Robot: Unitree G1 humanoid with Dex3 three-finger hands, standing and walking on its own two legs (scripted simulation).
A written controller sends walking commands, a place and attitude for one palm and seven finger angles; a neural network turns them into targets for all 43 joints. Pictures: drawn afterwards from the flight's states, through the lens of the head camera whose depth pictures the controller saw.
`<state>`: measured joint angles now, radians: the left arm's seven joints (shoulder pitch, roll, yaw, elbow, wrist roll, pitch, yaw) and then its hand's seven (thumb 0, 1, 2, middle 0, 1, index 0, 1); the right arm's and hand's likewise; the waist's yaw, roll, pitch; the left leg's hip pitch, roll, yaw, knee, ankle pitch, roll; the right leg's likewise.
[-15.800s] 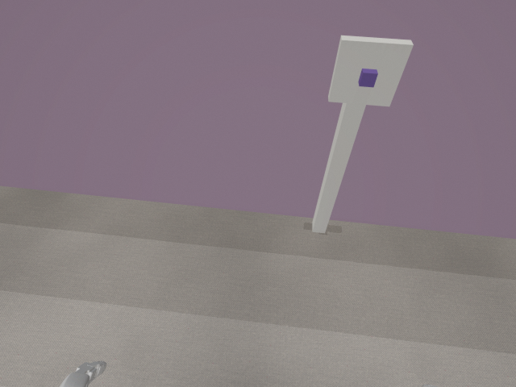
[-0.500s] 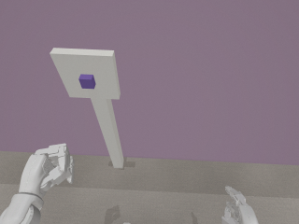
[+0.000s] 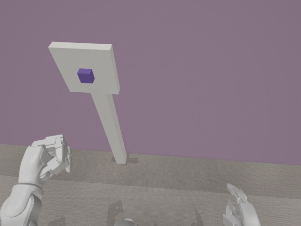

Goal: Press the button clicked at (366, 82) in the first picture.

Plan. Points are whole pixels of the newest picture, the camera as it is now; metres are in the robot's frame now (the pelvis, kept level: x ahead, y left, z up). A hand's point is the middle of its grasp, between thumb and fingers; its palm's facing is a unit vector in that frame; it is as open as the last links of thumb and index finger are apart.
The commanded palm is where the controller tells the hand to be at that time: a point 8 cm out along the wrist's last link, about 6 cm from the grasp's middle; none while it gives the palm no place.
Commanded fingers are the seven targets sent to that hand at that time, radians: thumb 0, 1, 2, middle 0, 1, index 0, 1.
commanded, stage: aim a knuckle at the button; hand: left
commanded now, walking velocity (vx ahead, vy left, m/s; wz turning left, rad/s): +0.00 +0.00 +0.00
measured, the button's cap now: (86, 75) +0.53 +0.24 +0.09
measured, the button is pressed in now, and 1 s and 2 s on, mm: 0 0 0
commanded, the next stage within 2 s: press the button with the knuckle in 1.74 s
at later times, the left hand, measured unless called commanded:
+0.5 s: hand (73, 135) +0.32 +0.23 +0.06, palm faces +0.02 -1.00 -0.03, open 3.1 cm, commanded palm +0.31 +0.28 +0.07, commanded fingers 0.00 0.90 0.90 -1.30 -1.50 -1.30 -1.50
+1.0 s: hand (83, 111) +0.41 +0.23 +0.06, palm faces +0.01 -1.00 -0.02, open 3.1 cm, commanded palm +0.39 +0.27 +0.06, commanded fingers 0.00 0.90 0.90 -1.30 -1.50 -1.30 -1.50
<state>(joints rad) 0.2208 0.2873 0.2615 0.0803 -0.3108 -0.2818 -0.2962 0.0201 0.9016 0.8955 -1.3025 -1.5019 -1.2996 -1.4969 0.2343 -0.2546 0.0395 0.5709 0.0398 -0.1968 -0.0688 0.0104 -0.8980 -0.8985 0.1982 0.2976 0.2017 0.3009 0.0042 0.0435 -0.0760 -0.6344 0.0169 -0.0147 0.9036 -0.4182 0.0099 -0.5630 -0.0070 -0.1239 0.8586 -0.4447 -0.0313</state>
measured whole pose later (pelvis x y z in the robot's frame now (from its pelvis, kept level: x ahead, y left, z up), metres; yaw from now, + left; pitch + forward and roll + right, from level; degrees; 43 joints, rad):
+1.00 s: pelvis +0.00 +0.02 -0.01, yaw -3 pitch +14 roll -2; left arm -0.45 0.39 0.36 0.78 -0.22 -0.36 -0.30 0.02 0.91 0.90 -1.30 -1.50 -1.30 -1.50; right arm 0.33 -0.27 0.02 0.63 0.03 -0.03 -0.05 0.01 -0.90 -0.90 0.20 0.30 0.20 0.30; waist -0.07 0.02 -0.08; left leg -0.75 0.02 0.03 0.93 -0.42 0.03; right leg -0.70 0.00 -0.07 0.88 -0.42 -0.01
